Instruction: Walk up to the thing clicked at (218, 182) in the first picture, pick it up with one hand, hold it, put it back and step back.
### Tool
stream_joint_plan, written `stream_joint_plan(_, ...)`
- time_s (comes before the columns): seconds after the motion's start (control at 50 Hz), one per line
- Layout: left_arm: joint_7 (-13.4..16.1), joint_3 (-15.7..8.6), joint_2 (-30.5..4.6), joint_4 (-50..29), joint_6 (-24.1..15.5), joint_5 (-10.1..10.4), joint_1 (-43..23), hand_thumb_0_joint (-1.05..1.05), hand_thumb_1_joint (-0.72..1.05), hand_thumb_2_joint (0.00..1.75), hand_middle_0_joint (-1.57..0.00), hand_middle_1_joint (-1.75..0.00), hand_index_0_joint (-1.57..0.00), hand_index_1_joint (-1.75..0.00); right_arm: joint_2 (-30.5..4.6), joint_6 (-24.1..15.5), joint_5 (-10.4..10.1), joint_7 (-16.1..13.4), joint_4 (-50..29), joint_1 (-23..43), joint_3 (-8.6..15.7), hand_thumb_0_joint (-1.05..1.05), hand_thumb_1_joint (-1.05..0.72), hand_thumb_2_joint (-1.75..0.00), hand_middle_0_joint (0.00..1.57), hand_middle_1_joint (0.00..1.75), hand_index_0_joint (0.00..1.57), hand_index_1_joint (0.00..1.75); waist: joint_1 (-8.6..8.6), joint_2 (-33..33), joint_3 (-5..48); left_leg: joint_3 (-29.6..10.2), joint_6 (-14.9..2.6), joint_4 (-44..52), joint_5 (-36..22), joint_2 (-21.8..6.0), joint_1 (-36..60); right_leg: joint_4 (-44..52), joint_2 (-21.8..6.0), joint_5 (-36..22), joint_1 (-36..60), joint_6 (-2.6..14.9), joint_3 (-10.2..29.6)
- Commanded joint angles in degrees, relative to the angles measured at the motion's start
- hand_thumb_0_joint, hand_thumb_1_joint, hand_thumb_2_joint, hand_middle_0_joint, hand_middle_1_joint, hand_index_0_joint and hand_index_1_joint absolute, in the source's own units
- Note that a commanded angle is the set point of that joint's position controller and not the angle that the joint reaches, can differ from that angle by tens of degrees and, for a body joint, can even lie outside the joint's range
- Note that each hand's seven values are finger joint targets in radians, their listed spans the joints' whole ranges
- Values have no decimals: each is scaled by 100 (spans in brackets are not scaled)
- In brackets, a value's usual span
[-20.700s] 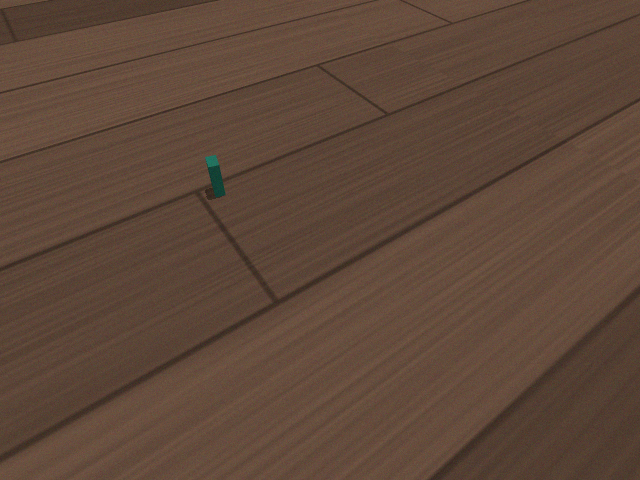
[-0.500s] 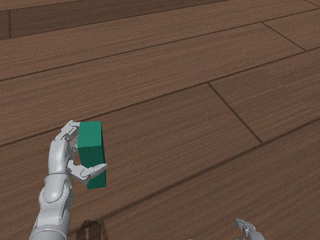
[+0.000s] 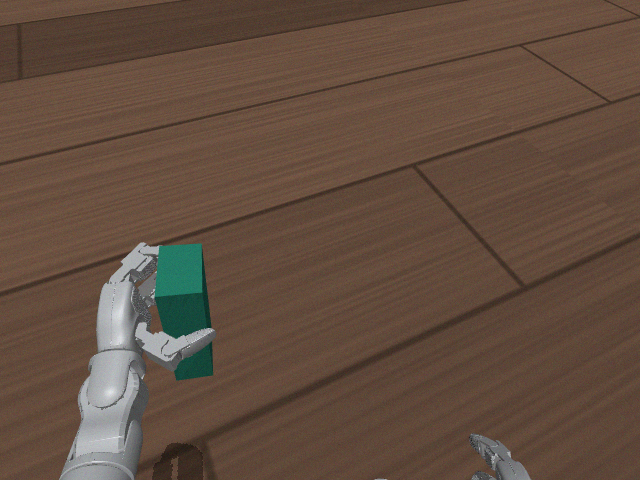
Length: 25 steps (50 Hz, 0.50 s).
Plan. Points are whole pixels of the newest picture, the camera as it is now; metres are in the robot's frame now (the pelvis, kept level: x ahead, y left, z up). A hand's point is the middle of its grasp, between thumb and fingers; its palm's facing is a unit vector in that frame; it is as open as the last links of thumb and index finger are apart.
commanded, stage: hold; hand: left
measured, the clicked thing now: (188, 315) +0.33 +0.16 +0.02
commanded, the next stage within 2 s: crouch in 0.16 s
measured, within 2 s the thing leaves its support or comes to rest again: neither
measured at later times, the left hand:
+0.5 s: hand (179, 311) +0.33 +0.17 +0.03, palm faces +0.15 -0.99 +0.00, open 11.7 cm
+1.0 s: hand (197, 374) +0.33 +0.20 -0.20, palm faces +0.24 -0.97 -0.03, open 11.7 cm
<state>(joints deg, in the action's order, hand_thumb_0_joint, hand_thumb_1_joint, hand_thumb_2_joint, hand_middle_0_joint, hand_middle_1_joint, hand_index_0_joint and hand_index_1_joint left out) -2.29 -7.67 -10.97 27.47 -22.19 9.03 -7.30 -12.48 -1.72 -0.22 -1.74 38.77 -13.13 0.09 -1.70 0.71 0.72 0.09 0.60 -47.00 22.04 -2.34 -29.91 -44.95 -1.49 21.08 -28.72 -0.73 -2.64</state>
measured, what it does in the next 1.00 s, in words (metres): lowers itself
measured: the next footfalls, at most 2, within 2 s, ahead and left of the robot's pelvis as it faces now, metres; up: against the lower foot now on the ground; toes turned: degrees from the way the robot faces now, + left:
none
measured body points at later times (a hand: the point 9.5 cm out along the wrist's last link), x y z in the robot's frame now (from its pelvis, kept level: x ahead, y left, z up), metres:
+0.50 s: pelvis +0.00 +0.00 -0.01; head +0.05 +0.01 +0.44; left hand +0.31 +0.22 +0.03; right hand +0.14 -0.24 -0.11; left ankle +0.02 +0.12 -0.71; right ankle +0.02 -0.13 -0.71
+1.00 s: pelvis -0.03 -0.01 -0.18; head +0.12 +0.01 +0.24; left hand +0.31 +0.25 -0.20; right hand +0.11 -0.27 -0.30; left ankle +0.02 +0.12 -0.71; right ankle +0.02 -0.13 -0.71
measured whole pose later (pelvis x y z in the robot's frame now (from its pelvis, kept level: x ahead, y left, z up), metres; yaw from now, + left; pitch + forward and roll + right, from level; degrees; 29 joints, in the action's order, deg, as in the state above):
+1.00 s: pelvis -0.03 -0.01 -0.18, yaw -1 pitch +29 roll -3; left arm -2.6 -17.4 -12.0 45.2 -44.4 9.2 -16.3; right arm -15.2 -2.3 3.6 3.2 40.6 -6.6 2.1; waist -3.0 0.2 10.9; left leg -3.0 1.4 -95.6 37.5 -3.0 -87.5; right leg -93.5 -1.5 36.8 -86.1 0.3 -3.3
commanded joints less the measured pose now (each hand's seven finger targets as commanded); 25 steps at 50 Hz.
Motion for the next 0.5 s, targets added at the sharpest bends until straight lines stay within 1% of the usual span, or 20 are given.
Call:
stream_joint_plan(0.0,-22,-315,-673,-1707,-649,223,-1891,0,-6,126,-128,-144,-128,-147,-777,-260,-16,-42,-692,181,264,0,-91,-91,20,30,20,30,1,83,1670,33,-75,687,-1003,197,755,617,156,-1234,617,95,37)
stream_joint_plan(0.02,-35,-244,-650,-1739,-664,211,-1999,0,-7,125,-128,-143,-128,-146,-771,-266,-4,-29,-703,164,254,0,-91,-91,20,30,20,30,-9,137,1714,-9,-62,703,-963,177,735,580,177,-1164,594,117,13)
stream_joint_plan(0.04,-31,-285,-723,-1843,-689,206,-2027,0,-8,124,-127,-143,-127,-145,-778,-255,-16,-31,-724,183,266,0,-91,-91,20,30,20,30,16,184,1855,-4,-59,699,-969,182,796,574,168,-1164,619,120,17)
stream_joint_plan(0.06,-28,-304,-753,-1770,-691,188,-1929,0,-6,124,-127,-142,-127,-144,-808,-259,-23,-30,-718,167,278,0,-91,-91,20,30,20,30,15,155,1812,-29,-52,723,-1001,172,829,555,181,-1169,603,128,-11)
stream_joint_plan(0.08,-34,-206,-634,-1786,-700,199,-1890,0,-8,122,-127,-142,-127,-144,-779,-269,-17,-12,-748,205,261,0,-91,-91,20,30,20,30,32,189,1677,-52,-36,758,-894,160,772,540,197,-1039,553,137,-26)
stream_joint_plan(0.1,-3,-371,-824,-2135,-749,211,-2030,0,-7,122,-126,-142,-127,-144,-793,-279,-26,-20,-757,202,278,0,-91,-91,20,30,20,30,73,277,1899,-28,-38,736,-892,182,841,555,176,-1051,634,135,-7)
stream_joint_plan(0.14,41,-321,-711,-1990,-697,224,-1864,0,-10,122,-127,-142,-127,-144,-763,-277,-21,-28,-742,146,247,0,-91,-91,20,30,20,30,33,104,1923,-45,-48,716,-977,166,851,556,195,-1127,695,119,-21)
stream_joint_plan(0.16,57,-392,-874,-2295,-731,219,-2046,0,-9,122,-126,-141,-126,-144,-777,-285,-26,-38,-734,175,253,0,-91,-91,20,30,20,30,66,264,1851,3,-49,714,-920,201,811,595,159,-1109,699,120,26)
stream_joint_plan(0.2,70,-276,-760,-2139,-666,196,-2057,0,-9,122,-126,-141,-126,-144,-730,-292,-26,-72,-696,168,222,0,-91,-91,20,30,20,30,-17,87,1749,5,-71,704,-875,197,798,642,159,-1107,640,96,31)
stream_joint_plan(0.22,76,-296,-720,-1950,-627,201,-1900,0,-9,123,-126,-142,-126,-144,-756,-298,-18,-81,-666,143,232,0,-91,-91,20,30,20,30,-37,66,1794,2,-79,673,-986,193,836,618,153,-1227,672,86,41)
stream_joint_plan(0.24,77,-279,-764,-2196,-628,194,-2068,0,-6,128,-129,-146,-128,-149,-728,-293,-13,-87,-681,175,224,0,-91,-91,20,30,20,30,-25,166,1866,13,-75,664,-1007,198,859,638,150,-1262,662,88,53)
stream_joint_plan(0.26,81,-243,-655,-2064,-607,196,-1843,0,-14,120,-122,-138,-122,-141,-728,-305,-11,-77,-660,143,227,0,-91,-91,20,30,20,30,20,101,1781,0,-60,678,-1063,190,846,599,160,-1282,709,94,21)
stream_joint_plan(0.28,79,-201,-557,-1741,-543,186,-1507,0,-10,122,-121,-136,-121,-138,-764,-295,-14,-80,-635,100,249,0,-92,-91,20,30,20,30,7,24,1842,-21,-60,647,-1256,173,895,555,180,-1428,709,100,-8)
stream_joint_plan(0.32,110,-259,-624,-1779,-558,141,-1682,0,-8,122,-122,-136,-122,-138,-772,-290,9,-40,-612,125,273,0,-91,-91,20,30,20,30,42,219,1684,-34,-29,638,-1350,155,815,485,198,-1454,588,130,-30)
stream_joint_plan(0.34,108,-199,-427,-1324,-534,148,-1377,0,-8,122,-122,-136,-122,-137,-755,-269,9,-17,-615,125,267,0,-91,-91,20,30,20,30,12,1,1577,-43,-47,598,-1394,149,713,474,201,-1488,559,121,-54)
stream_joint_plan(0.36,123,-328,-563,-1496,-581,149,-1523,0,-7,122,-123,-136,-123,-137,-768,-265,6,-8,-620,153,286,0,-91,-91,20,30,20,30,49,-12,1484,-39,-57,597,-1309,148,624,481,189,-1434,483,112,-45)
stream_joint_plan(0.4,150,-280,-364,-1184,-662,145,-1411,0,-9,122,-123,-137,-124,-138,-707,-248,44,42,-622,142,277,0,-91,-91,20,30,20,30,8,-131,1480,-32,-83,461,-1232,158,418,405,173,-1409,377,98,-26)
stream_joint_plan(0.44,209,-514,-532,-1099,-827,121,-1532,0,-9,122,-122,-137,-123,-138,-753,-246,69,105,-590,168,327,0,-91,-91,20,30,20,30,63,-78,1353,-44,-80,365,-1114,165,195,267,166,-1277,153,111,-26)
stream_joint_plan(0.46,219,-412,-481,-1150,-939,77,-1661,0,-9,123,-122,-138,-123,-139,-729,-237,92,123,-599,144,335,0,-91,-91,20,30,20,30,25,0,1486,-29,-83,259,-1079,176,154,180,148,-1261,69,114,0)
stream_joint_plan(0.48,243,-496,-420,-866,-1025,69,-1561,0,-9,123,-123,-138,-124,-139,-759,-230,111,156,-621,159,363,0,-92,-91,20,30,20,30,12,-158,1536,-57,-88,163,-1054,163,48,60,158,-1212,-38,120,-11)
